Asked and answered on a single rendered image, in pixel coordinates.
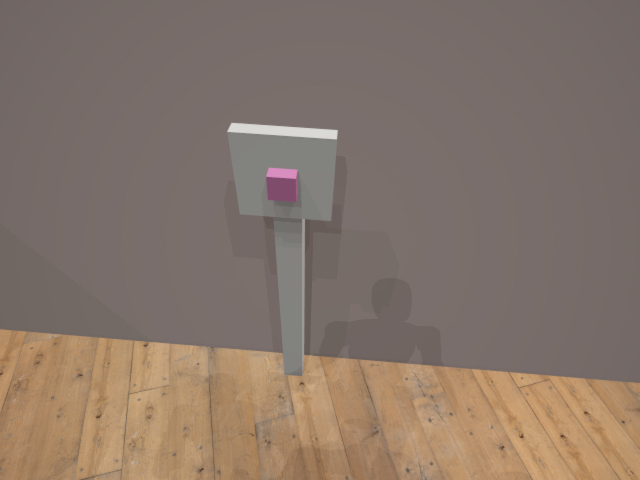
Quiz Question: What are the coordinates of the panel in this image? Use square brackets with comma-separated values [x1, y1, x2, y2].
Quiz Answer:
[227, 123, 338, 376]

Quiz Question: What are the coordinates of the button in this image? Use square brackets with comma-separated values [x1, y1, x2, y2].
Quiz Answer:
[266, 168, 298, 202]

